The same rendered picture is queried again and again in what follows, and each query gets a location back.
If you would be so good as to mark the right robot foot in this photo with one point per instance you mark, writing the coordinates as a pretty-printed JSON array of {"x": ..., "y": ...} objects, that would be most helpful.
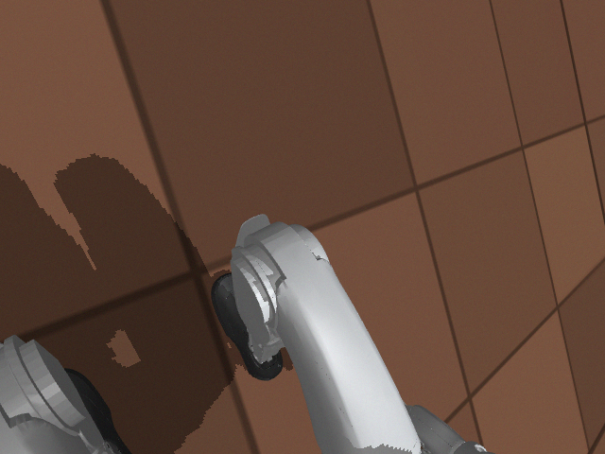
[{"x": 225, "y": 307}]

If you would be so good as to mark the right robot hand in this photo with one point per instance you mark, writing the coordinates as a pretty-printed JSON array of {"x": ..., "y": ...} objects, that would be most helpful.
[{"x": 436, "y": 437}]

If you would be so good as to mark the left robot foot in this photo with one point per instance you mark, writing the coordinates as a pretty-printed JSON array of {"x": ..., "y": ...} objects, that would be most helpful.
[{"x": 98, "y": 410}]

